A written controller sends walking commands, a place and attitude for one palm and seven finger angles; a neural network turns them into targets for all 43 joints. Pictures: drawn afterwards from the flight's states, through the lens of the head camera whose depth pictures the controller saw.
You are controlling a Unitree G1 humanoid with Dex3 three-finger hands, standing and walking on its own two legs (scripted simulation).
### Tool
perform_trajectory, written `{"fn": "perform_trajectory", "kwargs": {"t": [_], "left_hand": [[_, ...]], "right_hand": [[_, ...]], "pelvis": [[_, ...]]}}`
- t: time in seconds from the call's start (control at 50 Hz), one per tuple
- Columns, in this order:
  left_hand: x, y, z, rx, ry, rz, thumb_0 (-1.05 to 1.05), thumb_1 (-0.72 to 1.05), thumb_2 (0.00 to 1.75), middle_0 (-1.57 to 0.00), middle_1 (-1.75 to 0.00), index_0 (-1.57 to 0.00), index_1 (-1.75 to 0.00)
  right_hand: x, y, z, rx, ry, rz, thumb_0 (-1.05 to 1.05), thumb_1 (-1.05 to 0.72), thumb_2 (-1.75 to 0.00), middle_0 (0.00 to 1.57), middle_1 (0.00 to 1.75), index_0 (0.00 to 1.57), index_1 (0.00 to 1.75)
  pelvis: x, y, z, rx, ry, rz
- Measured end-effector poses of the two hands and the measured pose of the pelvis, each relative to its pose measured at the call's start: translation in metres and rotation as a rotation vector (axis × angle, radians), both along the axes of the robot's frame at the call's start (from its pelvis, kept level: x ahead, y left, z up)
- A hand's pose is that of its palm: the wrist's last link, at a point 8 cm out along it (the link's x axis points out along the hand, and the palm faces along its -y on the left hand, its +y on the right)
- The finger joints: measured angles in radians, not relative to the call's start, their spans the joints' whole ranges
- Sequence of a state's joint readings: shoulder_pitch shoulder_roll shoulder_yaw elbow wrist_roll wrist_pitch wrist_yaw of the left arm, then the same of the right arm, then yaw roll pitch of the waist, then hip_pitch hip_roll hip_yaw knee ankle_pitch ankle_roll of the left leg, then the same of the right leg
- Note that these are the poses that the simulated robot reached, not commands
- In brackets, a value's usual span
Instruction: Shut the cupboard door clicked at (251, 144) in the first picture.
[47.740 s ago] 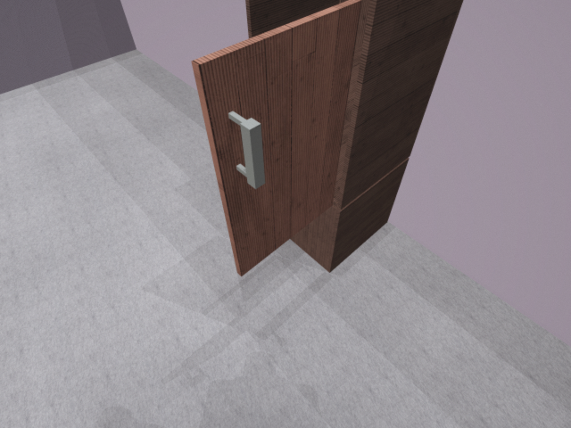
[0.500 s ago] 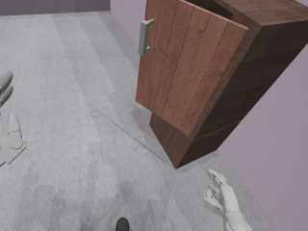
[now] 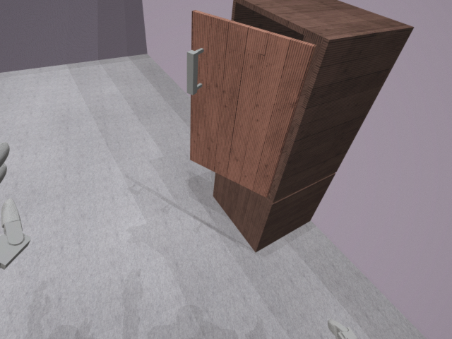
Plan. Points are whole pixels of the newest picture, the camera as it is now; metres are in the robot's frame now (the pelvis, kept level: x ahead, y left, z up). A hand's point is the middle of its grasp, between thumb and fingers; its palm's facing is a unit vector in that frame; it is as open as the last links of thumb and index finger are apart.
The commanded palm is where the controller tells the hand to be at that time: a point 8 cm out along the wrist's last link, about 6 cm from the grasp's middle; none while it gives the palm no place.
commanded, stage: stop stepping back and stand still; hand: left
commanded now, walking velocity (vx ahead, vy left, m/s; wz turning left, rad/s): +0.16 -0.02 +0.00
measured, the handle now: (196, 71) +0.88 +0.08 +0.08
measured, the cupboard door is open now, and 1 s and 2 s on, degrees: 27 27 27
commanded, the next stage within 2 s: let the arm hang, fingers relaxed in 0.94 s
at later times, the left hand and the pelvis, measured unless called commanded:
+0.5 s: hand out of the picture +0.20 +0.28 +0.17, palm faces +0.47 -0.78 -0.42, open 7.4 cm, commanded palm +0.13 +0.31 +0.18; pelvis +0.00 +0.01 +0.00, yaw +2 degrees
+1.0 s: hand (13, 224) +0.23 +0.28 +0.16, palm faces +0.42 -0.79 -0.45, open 7.4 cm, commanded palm +0.17 +0.32 +0.18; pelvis +0.04 +0.01 +0.00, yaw +1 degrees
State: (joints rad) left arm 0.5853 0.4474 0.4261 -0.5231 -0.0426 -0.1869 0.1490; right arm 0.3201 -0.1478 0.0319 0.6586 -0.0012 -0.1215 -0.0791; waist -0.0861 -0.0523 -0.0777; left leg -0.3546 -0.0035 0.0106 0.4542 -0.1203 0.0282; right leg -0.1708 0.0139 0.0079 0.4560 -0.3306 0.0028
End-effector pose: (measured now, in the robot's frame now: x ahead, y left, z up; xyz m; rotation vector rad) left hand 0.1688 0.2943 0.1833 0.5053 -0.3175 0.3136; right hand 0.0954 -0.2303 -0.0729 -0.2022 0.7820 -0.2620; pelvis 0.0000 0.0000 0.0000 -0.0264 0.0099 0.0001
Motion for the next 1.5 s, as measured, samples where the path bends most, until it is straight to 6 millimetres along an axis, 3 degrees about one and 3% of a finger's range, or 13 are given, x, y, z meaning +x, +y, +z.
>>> {"fn": "perform_trajectory", "kwargs": {"t": [0.22,0.34,0.54,0.72,0.88,1.04,1.08,1.16,1.22,1.28,1.32,1.36,1.5], "left_hand": [[-0.054,0.022,-0.005,-0.046,-0.038,0.2,0.01,0.89,0.9,-0.21,-0.31,-0.21,-0.31],[-0.037,0.036,-0.021,-0.131,-0.085,0.214,0.02,0.89,0.9,-0.21,-0.31,-0.21,-0.31],[-0.014,0.018,0.005,0.023,0.007,0.109,0.02,0.89,0.9,-0.21,-0.31,-0.21,-0.31],[0.009,0.028,-0.018,-0.052,0.104,0.175,0.02,0.89,0.9,-0.21,-0.31,-0.21,-0.31],[0.026,0.021,-0.009,-0.029,0.063,0.112,0.02,0.89,0.9,-0.21,-0.31,-0.21,-0.31],[0.02,0.027,-0.008,-0.007,0.086,0.124,0.02,0.89,0.9,-0.21,-0.31,-0.21,-0.31],[0.024,0.031,-0.033,-0.023,0.18,0.117,0.01,0.89,0.9,-0.21,-0.31,-0.21,-0.31],[0.024,0.031,-0.148,-0.187,0.65,0.145,0.01,0.9,0.9,-0.2,-0.3,-0.2,-0.3],[-0.009,0.01,-0.234,-0.311,1.007,0.15,0.01,0.91,0.9,-0.2,-0.3,-0.2,-0.3],[-0.061,-0.024,-0.295,-0.428,1.294,0.14,0.01,0.91,0.9,-0.2,-0.3,-0.2,-0.3],[-0.099,-0.048,-0.32,-0.504,1.444,0.135,0.01,0.91,0.9,-0.2,-0.3,-0.2,-0.3],[-0.131,-0.049,-0.331,-0.557,1.519,0.214,0.01,0.97,0.89,-0.21,-0.3,-0.2,-0.3],[-0.222,-0.043,-0.331,-0.601,1.75,0.344,0.0,0.97,0.89,-0.21,-0.3,-0.2,-0.3]], "right_hand": [[0.024,-0.002,-0.012,-0.007,0.011,0.123,0.01,-0.9,-0.9,0.2,0.3,0.21,0.3],[0.047,0.0,-0.006,-0.069,-0.042,0.109,0.01,-0.9,-0.9,0.2,0.3,0.2,0.3],[0.062,0.029,0.001,0.054,-0.074,0.146,0.01,-0.9,-0.9,0.2,0.3,0.2,0.3],[0.072,0.016,-0.012,0.028,0.029,0.107,0.01,-0.9,-0.9,0.2,0.3,0.2,0.3],[0.094,0.01,0.003,0.009,-0.038,0.089,0.01,-0.9,-0.9,0.2,0.3,0.2,0.3],[0.102,0.013,0.007,0.016,-0.062,0.093,0.01,-0.9,-0.9,0.2,0.3,0.2,0.3],[0.102,0.013,0.0,0.03,-0.057,0.148,0.01,-0.9,-0.9,0.2,0.3,0.2,0.3],[0.093,0.007,-0.025,0.033,0.037,0.197,0.01,-0.9,-0.9,0.2,0.3,0.2,0.3],[0.07,0.001,-0.035,0.027,0.118,0.171,0.01,-0.9,-0.9,0.2,0.3,0.2,0.3],[0.035,-0.003,-0.04,0.015,0.231,0.136,0.01,-0.9,-0.9,0.2,0.3,0.2,0.3],[0.008,-0.004,-0.042,0.009,0.324,0.111,0.01,-0.9,-0.9,0.2,0.3,0.2,0.3],[-0.021,-0.003,-0.045,0.007,0.425,0.09,0.01,-0.9,-0.9,0.2,0.3,0.2,0.3],[-0.099,0.011,-0.054,0.052,0.672,0.017,0.01,-0.9,-0.9,0.2,0.3,0.2,0.3]], "pelvis": [[-0.01,0.002,-0.006,-0.002,-0.035,0.019],[-0.008,0.016,-0.017,0.007,-0.06,0.043],[0.006,0.008,-0.002,0.002,-0.006,0.027],[0.03,0.013,-0.001,0.01,0.001,0.019],[0.037,0.013,-0.001,0.011,0.01,0.017],[0.037,0.015,0.0,0.009,0.016,0.016],[0.033,0.018,-0.002,0.005,0.018,0.029],[0.022,0.025,-0.007,0.008,0.011,0.039],[0.015,0.026,-0.008,0.016,-0.003,0.038],[0.011,0.025,-0.006,0.02,-0.014,0.036],[0.01,0.024,-0.004,0.019,-0.017,0.037],[0.009,0.021,-0.002,0.016,-0.017,0.042],[0.007,0.022,0.003,0.009,-0.023,0.047]]}}
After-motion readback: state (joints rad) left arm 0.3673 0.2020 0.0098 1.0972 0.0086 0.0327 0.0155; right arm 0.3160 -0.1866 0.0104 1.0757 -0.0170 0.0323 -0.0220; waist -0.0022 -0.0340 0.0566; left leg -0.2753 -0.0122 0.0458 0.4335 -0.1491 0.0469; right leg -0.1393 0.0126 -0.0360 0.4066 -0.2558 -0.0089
